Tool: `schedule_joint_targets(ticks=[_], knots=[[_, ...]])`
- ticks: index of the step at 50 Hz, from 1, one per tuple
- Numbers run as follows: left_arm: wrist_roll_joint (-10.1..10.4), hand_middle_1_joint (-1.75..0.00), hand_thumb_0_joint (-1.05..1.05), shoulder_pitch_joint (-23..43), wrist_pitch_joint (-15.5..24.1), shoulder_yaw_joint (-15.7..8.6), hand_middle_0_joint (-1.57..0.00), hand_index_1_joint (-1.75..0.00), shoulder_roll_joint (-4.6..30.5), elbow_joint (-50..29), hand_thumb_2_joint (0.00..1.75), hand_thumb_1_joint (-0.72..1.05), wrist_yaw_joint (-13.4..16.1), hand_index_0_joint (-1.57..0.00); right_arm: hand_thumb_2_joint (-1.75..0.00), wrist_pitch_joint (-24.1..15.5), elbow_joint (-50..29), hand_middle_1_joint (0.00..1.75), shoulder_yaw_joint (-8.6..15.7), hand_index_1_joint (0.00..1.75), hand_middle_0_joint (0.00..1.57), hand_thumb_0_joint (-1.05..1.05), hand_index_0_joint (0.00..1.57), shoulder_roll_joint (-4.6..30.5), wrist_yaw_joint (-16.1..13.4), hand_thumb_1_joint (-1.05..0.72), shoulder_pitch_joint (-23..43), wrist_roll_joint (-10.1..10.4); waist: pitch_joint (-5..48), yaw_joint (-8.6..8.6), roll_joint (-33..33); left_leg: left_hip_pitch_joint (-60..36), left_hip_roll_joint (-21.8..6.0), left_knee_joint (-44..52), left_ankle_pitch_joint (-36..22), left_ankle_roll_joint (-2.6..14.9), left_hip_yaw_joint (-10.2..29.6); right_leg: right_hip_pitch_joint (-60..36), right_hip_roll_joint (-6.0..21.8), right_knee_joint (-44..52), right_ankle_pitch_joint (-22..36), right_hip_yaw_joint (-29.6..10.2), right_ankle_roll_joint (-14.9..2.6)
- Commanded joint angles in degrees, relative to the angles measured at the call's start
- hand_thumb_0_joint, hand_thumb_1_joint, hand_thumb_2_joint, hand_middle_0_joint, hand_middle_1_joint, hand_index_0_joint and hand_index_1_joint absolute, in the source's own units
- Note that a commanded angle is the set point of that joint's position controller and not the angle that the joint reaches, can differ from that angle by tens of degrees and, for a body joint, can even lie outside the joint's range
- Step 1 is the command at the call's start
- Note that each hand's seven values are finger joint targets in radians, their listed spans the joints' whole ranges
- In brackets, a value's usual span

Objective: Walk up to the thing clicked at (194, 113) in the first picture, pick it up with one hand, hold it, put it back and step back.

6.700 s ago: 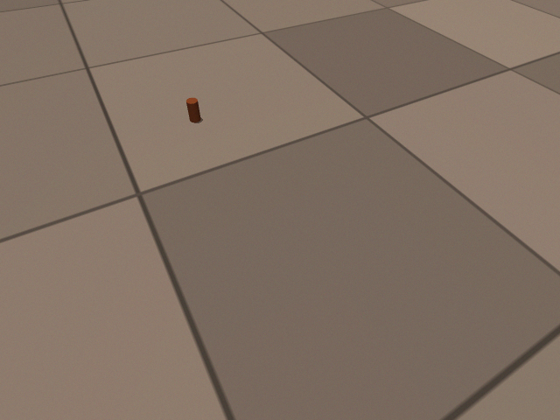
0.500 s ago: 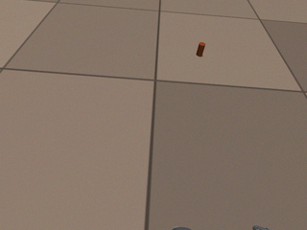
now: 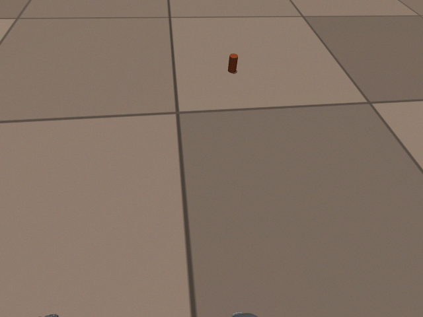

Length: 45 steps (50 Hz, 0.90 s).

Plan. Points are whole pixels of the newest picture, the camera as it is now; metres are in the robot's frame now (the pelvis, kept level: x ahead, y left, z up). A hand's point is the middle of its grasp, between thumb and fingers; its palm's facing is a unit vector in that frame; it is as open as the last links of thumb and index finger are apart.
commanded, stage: walk up
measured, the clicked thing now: (232, 63) +1.97 -0.18 -0.69
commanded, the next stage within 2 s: stand in 1.16 s
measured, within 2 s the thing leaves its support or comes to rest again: neither
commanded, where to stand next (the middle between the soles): +0.05 -0.01 m, yaw -6 degrees
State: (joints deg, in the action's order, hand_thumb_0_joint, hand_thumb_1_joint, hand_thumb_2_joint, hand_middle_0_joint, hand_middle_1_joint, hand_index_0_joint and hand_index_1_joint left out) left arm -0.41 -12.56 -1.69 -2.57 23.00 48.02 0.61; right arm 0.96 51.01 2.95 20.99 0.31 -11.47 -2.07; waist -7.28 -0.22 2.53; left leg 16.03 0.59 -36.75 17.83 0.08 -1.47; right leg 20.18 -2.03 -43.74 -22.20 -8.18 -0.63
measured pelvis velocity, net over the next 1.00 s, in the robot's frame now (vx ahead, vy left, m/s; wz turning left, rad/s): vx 0.00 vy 0.00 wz -0.15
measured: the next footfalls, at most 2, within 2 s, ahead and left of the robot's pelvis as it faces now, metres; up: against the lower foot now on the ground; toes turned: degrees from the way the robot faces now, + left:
right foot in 0.24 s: +0.03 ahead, -0.14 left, +0.00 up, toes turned -2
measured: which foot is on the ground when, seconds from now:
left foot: down 0.00-1.00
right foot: up 0.00-0.22, down 0.24-1.00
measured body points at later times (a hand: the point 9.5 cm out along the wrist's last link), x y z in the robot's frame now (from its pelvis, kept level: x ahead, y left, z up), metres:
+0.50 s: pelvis +0.00 -0.01 +0.01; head +0.03 -0.03 +0.46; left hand +0.12 +0.28 -0.10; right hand +0.06 -0.32 -0.13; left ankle +0.02 +0.13 -0.72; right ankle -0.01 -0.14 -0.72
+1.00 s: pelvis +0.00 +0.00 +0.02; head +0.01 +0.00 +0.47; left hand +0.14 +0.29 -0.10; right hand +0.04 -0.31 -0.11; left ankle +0.02 +0.13 -0.72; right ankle -0.01 -0.14 -0.72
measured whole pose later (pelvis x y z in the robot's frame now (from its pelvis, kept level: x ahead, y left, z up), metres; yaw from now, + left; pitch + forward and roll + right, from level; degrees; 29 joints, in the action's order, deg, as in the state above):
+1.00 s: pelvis +0.00 +0.00 +0.02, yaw -9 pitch -2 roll +0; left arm -0.1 -5.3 0.7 0.0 20.3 63.5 -0.3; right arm -0.2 62.7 1.0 20.8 0.9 -6.1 -0.8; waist -3.5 0.7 0.1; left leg 6.7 -2.0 -21.4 12.2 -1.0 -3.2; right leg 8.6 -0.5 -22.8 -11.9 -7.3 1.5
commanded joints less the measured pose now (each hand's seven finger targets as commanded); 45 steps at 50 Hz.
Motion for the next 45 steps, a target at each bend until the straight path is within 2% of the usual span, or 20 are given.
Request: schedule_joint_targets(ticks=[1, 2, 4, 8, 10, 11, 12, 13, 14, 15, 16, 18, 22, 23, 24, 25, 26, 28, 29, 45], knots=[[0.1, -0.30, 0.00, -2.5, 1.6, -3.3, -0.20, -0.30, 12.9, -2.6, 0.90, 0.90, 0.7, -0.20, -0.90, -2.7, -5.5, 0.30, 4.9, 0.30, 0.20, 0.00, 0.20, 17.7, -0.5, -0.90, 3.3, 0.1, 2.6, -0.34, -10.5, 1.4, -22.7, 20.6, 1.2, 14.95, 25.2, 3.2, 0.4, -14.8, -10.9, -0.4, -0.54], [0.2, -0.30, 0.00, -2.9, 1.7, -3.6, -0.20, -0.30, 12.2, -1.8, 0.90, 0.90, 0.4, -0.20, -0.90, -2.8, -6.1, 0.30, 4.1, 0.30, 0.20, 0.00, 0.20, 16.0, -0.6, -0.90, 4.3, 0.1, 2.2, -0.86, -10.8, -0.7, -18.9, 18.6, -4.6, 12.56, 18.8, 4.5, 0.2, -13.4, -9.1, -0.3, -0.91], [0.4, -0.30, 0.00, -2.3, 1.8, -3.5, -0.20, -0.30, 11.0, -1.3, 0.90, 0.90, -0.3, -0.20, -0.90, -3.2, -5.4, 0.30, 3.9, 0.30, 0.20, 0.00, 0.20, 15.1, -0.8, -0.90, 2.0, 0.1, 2.7, 0.11, -11.9, -4.8, -14.8, 16.4, -11.6, 9.91, 12.6, 6.9, -0.3, -11.1, -6.0, 1.0, -0.98], [0.2, -0.30, 0.00, -2.3, 3.0, -2.7, -0.20, -0.30, 9.3, -0.8, 0.90, 0.90, -0.6, -0.20, -0.90, -2.4, -5.9, 0.30, 3.8, 0.30, 0.20, 0.00, 0.20, 15.8, -0.2, -0.90, 2.3, -0.1, 6.6, 0.82, -15.3, -8.1, -15.0, 11.9, -14.4, 10.67, 9.1, 0.0, 0.7, 3.3, -5.4, 7.5, 0.26], [-0.3, -0.30, 0.00, -5.1, 3.8, -2.6, -0.20, -0.30, 8.5, 1.4, 0.90, 0.90, 0.0, -0.20, -0.90, -1.4, -6.2, 0.30, 3.4, 0.30, 0.20, 0.00, 0.20, 14.9, 0.0, -0.90, 2.7, 0.5, 9.5, -0.62, -13.3, -7.9, -13.5, 4.1, -20.6, 9.20, 5.3, -7.3, -0.6, 16.9, 3.8, 9.3, -0.05], [-0.6, -0.30, 0.00, -6.2, 4.2, -2.8, -0.20, -0.30, 9.1, 2.4, 0.90, 0.90, 0.4, -0.20, -0.90, -0.9, -6.3, 0.30, 3.0, 0.30, 0.20, 0.00, 0.20, 13.9, 0.1, -0.90, 2.9, 1.1, 10.6, -1.26, -10.8, -7.0, -11.9, -0.2, -19.9, 7.25, 3.3, -11.1, -0.7, 22.9, 10.7, 8.7, -0.57], [-1.0, -0.30, 0.00, -5.0, 4.7, -3.5, -0.20, -0.30, 11.8, 2.1, 0.90, 0.90, 0.7, -0.20, -0.90, -0.7, -6.5, 0.30, 1.9, 0.30, 0.20, 0.00, 0.20, 11.2, 0.1, -0.90, 1.8, 1.6, 11.1, -0.79, -5.7, -2.3, -9.4, -4.0, -14.9, 4.47, 2.1, -15.5, 2.6, 22.3, 16.4, 1.8, -1.62], [-1.6, -0.30, 0.00, -3.6, 5.3, -4.0, -0.20, -0.30, 14.5, 1.4, 0.90, 0.90, 1.0, -0.20, -0.90, -0.8, -7.2, 0.30, 0.9, 0.30, 0.20, 0.00, 0.20, 8.5, 0.1, -0.90, 1.4, 2.0, 10.8, 0.01, 2.3, 6.4, -5.9, -7.8, -4.1, 1.35, 0.9, -18.8, 11.8, 22.9, 23.0, -12.6, -4.88], [-1.2, -0.30, 0.00, -1.4, 5.4, -3.5, -0.20, -0.30, 15.7, 0.9, 0.90, 0.90, 1.1, -0.20, -0.90, -0.3, -7.1, 0.30, 1.0, 0.30, 0.20, 0.00, 0.20, 9.2, -0.2, -0.90, 3.6, 2.0, 8.8, -0.40, 2.6, 8.2, -3.7, -8.8, 13.4, 0.50, 1.6, -13.7, 19.3, 23.1, 20.7, -20.1, -11.63], [-1.2, -0.30, 0.00, 1.3, 5.2, -3.6, -0.20, -0.30, 17.3, 0.2, 0.90, 0.90, 1.0, -0.20, -0.90, 0.0, -5.6, 0.30, 1.9, 0.30, 0.20, 0.00, 0.20, 11.3, -0.5, -0.90, 2.6, 1.6, 6.9, 0.17, 4.4, 1.8, -4.8, -12.2, 15.9, 0.34, 3.9, -4.5, 21.3, 21.9, 19.2, -21.6, -15.13], [-1.0, -0.30, 0.00, 2.3, 5.1, -3.1, -0.20, -0.30, 14.9, 0.2, 0.90, 0.90, 0.8, -0.20, -0.90, -0.2, -5.0, 0.30, 2.2, 0.30, 0.20, 0.00, 0.20, 11.8, -0.4, -0.90, 2.9, 1.6, 4.9, 0.85, 3.8, 1.2, -4.9, -10.8, 16.3, 0.84, 4.5, -2.4, 19.2, 22.0, 18.7, -17.9, -14.23], [-0.7, -0.30, 0.00, 3.0, 5.3, -2.3, -0.20, -0.30, 12.5, 0.6, 0.90, 0.90, 0.8, -0.20, -0.90, -1.0, -3.7, 0.30, 1.6, 0.30, 0.20, 0.00, 0.20, 11.1, -0.1, -0.90, 2.9, 2.3, 5.4, 1.27, 5.5, 2.0, -4.5, -3.4, 10.5, 1.33, 3.3, -7.8, 13.8, 19.8, 25.2, -9.6, -9.37], [0.2, -0.30, 0.00, 3.8, 4.9, -2.0, -0.20, -0.30, 12.0, 1.5, 0.90, 0.90, 0.7, -0.20, -0.90, -2.0, -0.9, 0.30, 1.5, 0.30, 0.20, 0.00, 0.20, 10.8, -0.4, -0.90, 0.0, 1.7, 10.8, 1.74, 6.1, -8.2, -4.1, 10.6, -9.3, 1.66, 2.2, -9.2, 9.8, 12.7, 35.8, -3.9, -5.05], [0.7, -0.30, 0.00, 4.0, 4.8, -1.6, -0.20, -0.30, 10.4, 1.2, 0.90, 0.90, 0.7, -0.20, -0.90, -2.4, -0.3, 0.30, 1.9, 0.30, 0.20, 0.00, 0.20, 12.3, -0.6, -0.90, -0.3, 1.3, 12.2, 1.70, 3.1, -12.2, -7.1, 11.6, -17.9, 2.66, 5.4, -6.1, 8.7, 11.8, 31.0, -3.1, -3.22], [1.1, -0.30, 0.00, 3.9, 4.5, -1.3, -0.20, -0.30, 9.0, 1.4, 0.90, 0.90, 0.6, -0.20, -0.90, -2.8, -0.1, 0.30, 2.2, 0.30, 0.20, 0.00, 0.20, 13.8, -0.8, -0.90, 0.8, 1.1, 12.9, 1.00, 0.2, -12.9, -10.9, 13.3, -19.8, 4.14, 9.5, -5.1, 5.9, 11.1, 23.3, -0.8, -1.94], [1.3, -0.30, 0.00, 2.9, 4.2, -1.2, -0.20, -0.30, 8.7, 3.3, 0.90, 0.90, 0.5, -0.20, -0.90, -2.9, 0.0, 0.30, 2.0, 0.30, 0.20, 0.00, 0.20, 14.6, -0.5, -0.90, 4.4, 1.6, 11.9, -0.79, -1.9, -8.6, -12.7, 12.7, -14.6, 5.83, 11.2, -7.8, 3.9, 12.8, 14.0, 0.8, -1.49], [0.7, -0.30, 0.00, 3.0, 4.2, -1.2, -0.20, -0.30, 9.2, 4.6, 0.90, 0.90, 0.5, -0.20, -0.90, -2.6, 0.1, 0.30, 1.8, 0.30, 0.20, 0.00, 0.20, 14.2, -0.2, -0.90, 6.6, 1.8, 9.9, -1.21, -2.7, -5.2, -12.1, 12.3, -10.0, 5.83, 9.7, -10.3, 4.6, 15.3, 11.7, 0.6, -1.67], [0.2, -0.30, 0.00, 4.8, 4.7, -1.2, -0.20, -0.30, 10.7, 5.4, 0.90, 0.90, 0.3, -0.20, -0.90, -2.3, 1.0, 0.30, 0.8, 0.30, 0.20, 0.00, 0.20, 11.9, 0.0, -0.90, 7.2, 1.9, 8.0, -0.35, -1.1, -6.6, -7.1, 10.8, -8.3, 2.89, 3.7, -8.3, 7.6, 18.8, 17.0, -3.9, -2.71], [0.3, -0.30, 0.00, 5.9, 4.8, -1.2, -0.20, -0.30, 11.2, 5.6, 0.90, 0.90, 0.3, -0.20, -0.90, -2.3, 1.6, 0.30, 0.7, 0.30, 0.20, 0.00, 0.20, 11.8, -0.1, -0.90, 6.3, 1.7, 6.9, 0.44, -1.4, -6.8, -6.4, 11.7, -7.7, 2.19, 3.0, -7.1, 8.0, 19.2, 18.6, -4.4, -2.99], [0.5, -0.30, 0.00, 9.7, 3.9, 0.1, -0.20, -0.30, 9.2, 11.5, 0.90, 0.90, -0.1, -0.20, -0.90, -2.8, 7.6, 0.30, 0.6, 0.30, 0.20, 0.00, 0.20, 11.6, 0.0, -0.90, 8.7, 1.5, 8.5, 0.08, -3.5, -10.5, -8.6, 20.0, -7.8, 2.04, 3.7, -11.3, 6.4, 22.9, 20.2, -1.7, -1.12]])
